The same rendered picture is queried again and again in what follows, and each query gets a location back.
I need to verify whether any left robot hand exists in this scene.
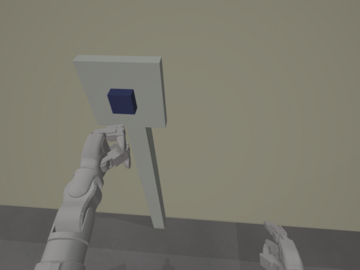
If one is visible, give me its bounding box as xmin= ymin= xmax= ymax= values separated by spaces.
xmin=80 ymin=124 xmax=131 ymax=178

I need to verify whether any right robot hand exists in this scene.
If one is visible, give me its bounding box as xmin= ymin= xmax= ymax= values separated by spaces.
xmin=260 ymin=220 xmax=304 ymax=270

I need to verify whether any panel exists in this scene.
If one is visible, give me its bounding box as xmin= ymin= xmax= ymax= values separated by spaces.
xmin=73 ymin=55 xmax=167 ymax=229

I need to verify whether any left robot forearm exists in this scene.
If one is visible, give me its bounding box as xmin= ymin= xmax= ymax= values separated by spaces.
xmin=34 ymin=168 xmax=104 ymax=270

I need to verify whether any button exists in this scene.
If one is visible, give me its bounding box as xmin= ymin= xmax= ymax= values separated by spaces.
xmin=107 ymin=89 xmax=137 ymax=114

